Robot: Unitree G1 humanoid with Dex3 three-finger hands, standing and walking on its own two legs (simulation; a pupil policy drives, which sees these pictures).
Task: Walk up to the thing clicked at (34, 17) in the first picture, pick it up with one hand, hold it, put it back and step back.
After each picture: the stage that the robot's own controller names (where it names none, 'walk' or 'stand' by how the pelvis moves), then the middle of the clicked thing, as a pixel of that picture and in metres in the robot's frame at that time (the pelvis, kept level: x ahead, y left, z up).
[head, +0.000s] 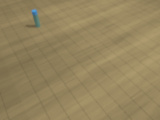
stand; (36, 18) +1.97 +0.67 -0.65
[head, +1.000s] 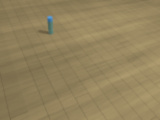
walk; (50, 25) +1.91 +0.35 -0.63
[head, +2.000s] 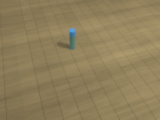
walk; (72, 39) +1.31 +0.10 -0.64
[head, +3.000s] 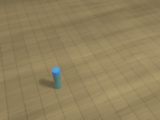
walk; (56, 78) +0.86 +0.22 -0.65
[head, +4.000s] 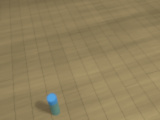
walk; (53, 105) +0.57 +0.24 -0.64
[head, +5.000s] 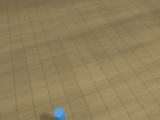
stand; (60, 118) +0.46 +0.19 -0.63
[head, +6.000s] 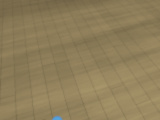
stand; out of the picture +0.42 +0.20 -0.64
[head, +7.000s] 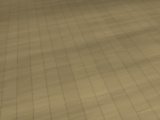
stand; out of the picture +0.41 +0.22 -0.65
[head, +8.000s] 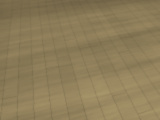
stand; out of the picture +0.40 +0.21 -0.65
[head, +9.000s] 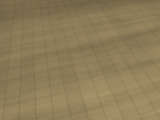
stand; out of the picture +0.40 +0.21 -0.66
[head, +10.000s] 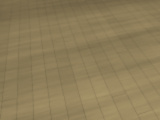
stand; out of the picture +0.39 +0.22 -0.66
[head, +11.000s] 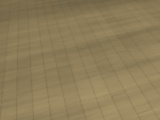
stand; out of the picture +0.39 +0.23 -0.66
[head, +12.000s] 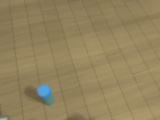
go down; (46, 96) +0.43 +0.21 -0.52
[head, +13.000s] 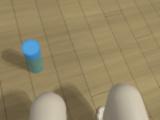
go down; (34, 59) +0.50 +0.19 -0.28
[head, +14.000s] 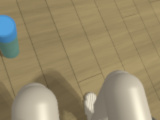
close in; (7, 40) +0.50 +0.21 -0.22
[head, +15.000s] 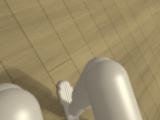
close; out of the picture +0.50 +0.24 -0.18
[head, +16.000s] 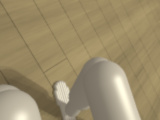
lift; out of the picture +0.48 +0.24 -0.18
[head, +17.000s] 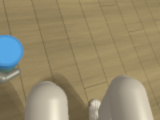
lift; (4, 60) +0.38 +0.25 -0.10
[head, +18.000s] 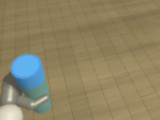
lift; (35, 89) +0.32 +0.17 +0.05
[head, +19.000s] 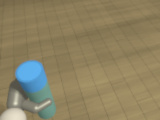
hold; (39, 94) +0.31 +0.16 +0.03
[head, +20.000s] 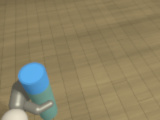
hold; (41, 95) +0.31 +0.16 +0.02
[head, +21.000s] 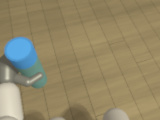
crouch; (30, 67) +0.41 +0.17 -0.03
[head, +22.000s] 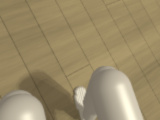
lower; out of the picture +0.53 +0.22 -0.10
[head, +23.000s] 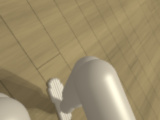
lower; out of the picture +0.51 +0.25 -0.18
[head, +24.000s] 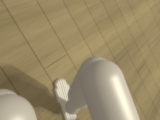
lower; out of the picture +0.50 +0.24 -0.18
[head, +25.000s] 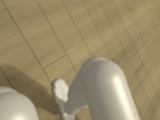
lower; out of the picture +0.49 +0.24 -0.19
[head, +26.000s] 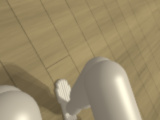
rest; out of the picture +0.48 +0.23 -0.19
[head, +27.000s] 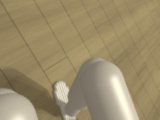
open; out of the picture +0.49 +0.21 -0.19
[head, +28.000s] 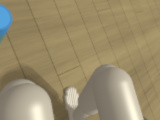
stand; out of the picture +0.47 +0.20 -0.20
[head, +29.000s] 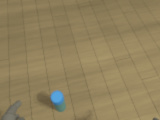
stand; (59, 102) +0.42 +0.14 -0.51
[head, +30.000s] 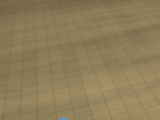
stand; out of the picture +0.41 +0.15 -0.60
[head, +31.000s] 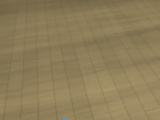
stand; out of the picture +0.40 +0.14 -0.60
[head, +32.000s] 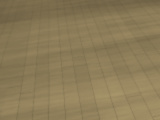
stand; out of the picture +0.42 +0.14 -0.65
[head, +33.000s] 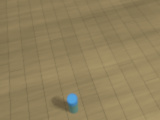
walk; (73, 104) +0.45 +0.09 -0.63
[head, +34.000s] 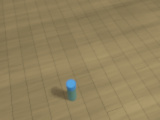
walk; (71, 91) +0.60 +0.10 -0.63
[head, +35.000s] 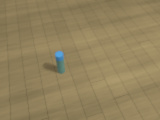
walk; (60, 63) +0.90 +0.20 -0.63
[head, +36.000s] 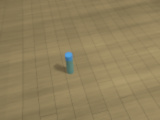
stand; (69, 63) +1.02 +0.17 -0.64
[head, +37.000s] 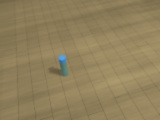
stand; (63, 66) +1.02 +0.21 -0.66
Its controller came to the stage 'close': yes
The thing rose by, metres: 0.69
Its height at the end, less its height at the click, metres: +0.00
